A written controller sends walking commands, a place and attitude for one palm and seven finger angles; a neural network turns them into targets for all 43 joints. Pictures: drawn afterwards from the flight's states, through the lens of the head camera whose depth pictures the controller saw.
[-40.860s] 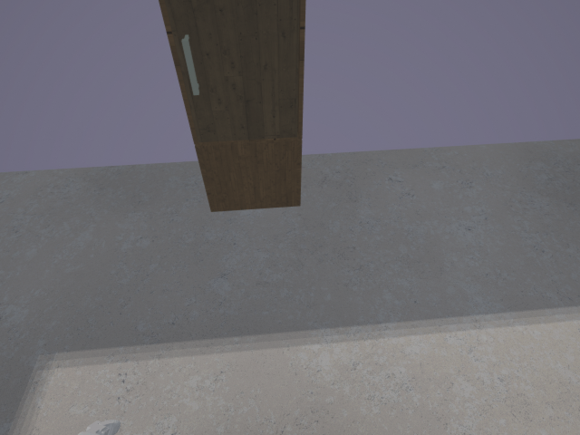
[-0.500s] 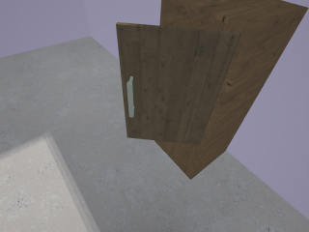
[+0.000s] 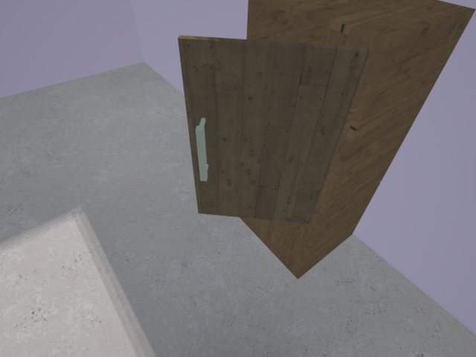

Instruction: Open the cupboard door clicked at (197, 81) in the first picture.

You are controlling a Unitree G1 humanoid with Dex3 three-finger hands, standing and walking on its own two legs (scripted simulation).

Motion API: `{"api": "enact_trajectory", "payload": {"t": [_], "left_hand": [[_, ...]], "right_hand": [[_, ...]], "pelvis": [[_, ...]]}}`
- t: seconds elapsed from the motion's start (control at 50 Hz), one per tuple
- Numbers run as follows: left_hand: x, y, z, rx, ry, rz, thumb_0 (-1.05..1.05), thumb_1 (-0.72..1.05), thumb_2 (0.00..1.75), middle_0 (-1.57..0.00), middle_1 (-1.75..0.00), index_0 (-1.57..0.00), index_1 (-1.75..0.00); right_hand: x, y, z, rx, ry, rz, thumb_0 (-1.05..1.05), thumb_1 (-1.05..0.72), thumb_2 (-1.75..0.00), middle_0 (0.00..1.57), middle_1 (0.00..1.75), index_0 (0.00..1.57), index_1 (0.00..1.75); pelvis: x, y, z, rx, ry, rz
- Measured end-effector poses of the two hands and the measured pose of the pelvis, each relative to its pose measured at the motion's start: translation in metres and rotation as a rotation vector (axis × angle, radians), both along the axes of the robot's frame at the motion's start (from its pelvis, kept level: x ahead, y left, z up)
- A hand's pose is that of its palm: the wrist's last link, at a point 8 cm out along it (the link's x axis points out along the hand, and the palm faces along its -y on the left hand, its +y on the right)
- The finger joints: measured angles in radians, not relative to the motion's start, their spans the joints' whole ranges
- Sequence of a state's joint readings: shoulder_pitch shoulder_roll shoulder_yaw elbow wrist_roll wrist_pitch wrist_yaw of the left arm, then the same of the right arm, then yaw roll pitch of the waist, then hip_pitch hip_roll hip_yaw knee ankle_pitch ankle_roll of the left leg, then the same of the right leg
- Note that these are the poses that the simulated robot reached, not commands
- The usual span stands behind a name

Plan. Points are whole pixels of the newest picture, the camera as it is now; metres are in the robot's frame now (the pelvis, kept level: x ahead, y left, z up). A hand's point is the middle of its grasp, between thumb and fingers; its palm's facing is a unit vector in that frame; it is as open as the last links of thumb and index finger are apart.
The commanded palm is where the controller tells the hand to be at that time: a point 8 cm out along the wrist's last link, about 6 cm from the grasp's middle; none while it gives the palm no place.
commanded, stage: raise the hand with hooked fingers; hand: left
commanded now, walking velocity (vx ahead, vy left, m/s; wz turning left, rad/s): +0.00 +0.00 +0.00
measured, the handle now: (203, 150) +0.62 +0.11 -0.02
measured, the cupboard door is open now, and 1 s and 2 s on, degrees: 47 47 47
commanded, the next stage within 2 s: move the hooked fingers beside the handle in 1.98 s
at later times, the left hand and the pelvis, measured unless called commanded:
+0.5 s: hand (130, 333) +0.18 +0.19 -0.05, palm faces +0.03 -1.00 -0.09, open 9.8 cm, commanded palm +0.17 +0.24 -0.04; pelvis +0.01 -0.03 -0.10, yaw +3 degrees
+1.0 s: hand (122, 284) +0.26 +0.22 -0.04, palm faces -0.05 -1.00 -0.07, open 12.8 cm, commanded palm +0.24 +0.28 -0.03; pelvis +0.04 -0.02 -0.08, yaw +1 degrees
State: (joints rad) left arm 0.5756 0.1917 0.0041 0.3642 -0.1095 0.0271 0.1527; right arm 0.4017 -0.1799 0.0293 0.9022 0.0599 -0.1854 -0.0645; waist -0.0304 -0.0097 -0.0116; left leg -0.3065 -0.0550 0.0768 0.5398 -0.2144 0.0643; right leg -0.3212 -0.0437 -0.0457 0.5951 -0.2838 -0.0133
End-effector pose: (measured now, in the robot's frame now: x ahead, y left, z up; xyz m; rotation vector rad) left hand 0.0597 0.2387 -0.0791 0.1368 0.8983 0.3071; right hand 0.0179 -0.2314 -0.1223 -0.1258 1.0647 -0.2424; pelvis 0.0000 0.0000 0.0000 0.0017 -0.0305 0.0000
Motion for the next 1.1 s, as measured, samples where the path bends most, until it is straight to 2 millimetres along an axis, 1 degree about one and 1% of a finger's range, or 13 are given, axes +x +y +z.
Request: {"api": "enact_trajectory", "payload": {"t": [0.08,0.12,0.16,0.22,0.3,0.34,0.4,0.5,0.62,0.76,0.9,0.98,1.1], "left_hand": [[0.081,-0.005,0.065,0.010,-0.509,-0.076,0.05,0.90,0.87,-0.20,-0.34,-0.20,-0.34],[0.110,-0.017,0.080,-0.040,-0.730,-0.149,0.04,0.86,0.85,-0.20,-0.36,-0.20,-0.37],[0.125,-0.030,0.081,-0.102,-0.896,-0.249,0.03,0.81,0.84,-0.20,-0.39,-0.20,-0.39],[0.125,-0.042,0.057,-0.163,-0.950,-0.392,0.02,0.73,0.81,-0.21,-0.43,-0.21,-0.43],[0.099,-0.034,0.015,-0.205,-0.809,-0.348,0.01,0.62,0.77,-0.22,-0.48,-0.22,-0.49],[0.084,-0.023,0.009,-0.172,-0.770,-0.283,0.02,0.57,0.75,-0.23,-0.51,-0.23,-0.52],[0.074,-0.008,0.021,-0.087,-0.806,-0.238,0.02,0.49,0.73,-0.23,-0.56,-0.23,-0.56],[0.098,0.000,0.038,-0.040,-0.888,-0.317,0.02,0.37,0.68,-0.24,-0.63,-0.23,-0.64],[0.144,0.003,0.033,-0.135,-0.774,-0.400,0.01,0.23,0.62,-0.25,-0.72,-0.25,-0.73],[0.163,0.022,0.047,-0.099,-0.787,-0.342,0.01,0.07,0.55,-0.26,-0.83,-0.26,-0.83],[0.173,0.029,0.041,-0.113,-0.795,-0.372,0.00,-0.09,0.48,-0.27,-0.93,-0.27,-0.94],[0.179,0.035,0.045,-0.109,-0.818,-0.378,0.00,-0.19,0.44,-0.28,-0.99,-0.28,-1.00],[0.186,0.049,0.054,-0.094,-0.843,-0.371,0.00,-0.33,0.38,-0.29,-1.08,-0.29,-1.09]], "right_hand": [[0.053,-0.026,0.009,-0.067,-0.249,0.084,0.03,-0.93,-0.90,0.20,0.30,0.20,0.30],[0.082,-0.037,0.016,-0.101,-0.353,0.122,0.03,-0.92,-0.90,0.20,0.30,0.20,0.30],[0.110,-0.046,0.023,-0.130,-0.452,0.154,0.02,-0.92,-0.90,0.20,0.30,0.20,0.30],[0.148,-0.053,0.035,-0.156,-0.576,0.182,0.02,-0.92,-0.90,0.20,0.30,0.20,0.30],[0.189,-0.047,0.042,-0.167,-0.665,0.231,0.02,-0.91,-0.90,0.20,0.30,0.20,0.30],[0.204,-0.039,0.039,-0.159,-0.672,0.260,0.02,-0.91,-0.90,0.20,0.30,0.20,0.30],[0.219,-0.023,0.024,-0.132,-0.636,0.316,0.02,-0.91,-0.90,0.20,0.30,0.20,0.30],[0.222,0.000,-0.019,-0.052,-0.521,0.365,0.01,-0.91,-0.90,0.20,0.30,0.20,0.30],[0.196,0.004,-0.048,0.016,-0.387,0.267,0.02,-0.90,-0.90,0.20,0.30,0.20,0.30],[0.172,-0.019,-0.045,-0.031,-0.306,0.175,0.02,-0.90,-0.90,0.20,0.30,0.20,0.30],[0.177,-0.041,-0.031,-0.120,-0.311,0.179,0.02,-0.91,-0.90,0.20,0.30,0.20,0.30],[0.186,-0.041,-0.020,-0.142,-0.342,0.193,0.02,-0.91,-0.90,0.20,0.30,0.20,0.30],[0.196,-0.027,-0.011,-0.123,-0.382,0.229,0.02,-0.91,-0.90,0.20,0.30,0.20,0.30]], "pelvis": [[-0.007,-0.001,-0.014,-0.015,0.039,0.048],[-0.011,-0.004,-0.027,-0.015,0.091,0.043],[-0.014,-0.008,-0.043,-0.014,0.129,0.026],[-0.015,-0.015,-0.066,-0.009,0.163,0.016],[-0.009,-0.022,-0.085,-0.011,0.199,0.019],[-0.004,-0.025,-0.089,-0.024,0.216,0.027],[0.002,-0.028,-0.094,-0.050,0.241,0.045],[0.008,-0.031,-0.101,-0.083,0.286,0.062],[0.018,-0.030,-0.096,-0.076,0.317,0.046],[0.032,-0.024,-0.086,-0.058,0.334,0.031],[0.036,-0.018,-0.085,-0.059,0.340,0.030],[0.036,-0.016,-0.083,-0.063,0.334,0.031],[0.035,-0.013,-0.079,-0.069,0.324,0.036]]}}
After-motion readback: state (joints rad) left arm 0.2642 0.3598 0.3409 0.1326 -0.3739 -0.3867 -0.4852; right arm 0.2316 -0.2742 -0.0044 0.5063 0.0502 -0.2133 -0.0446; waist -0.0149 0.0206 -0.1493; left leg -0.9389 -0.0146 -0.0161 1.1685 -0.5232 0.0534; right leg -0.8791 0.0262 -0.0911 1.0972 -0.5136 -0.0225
